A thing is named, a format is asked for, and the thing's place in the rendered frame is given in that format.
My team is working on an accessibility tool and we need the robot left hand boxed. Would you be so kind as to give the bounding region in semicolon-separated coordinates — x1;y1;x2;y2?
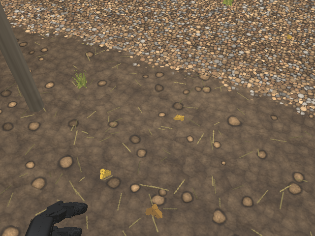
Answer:
25;201;88;236

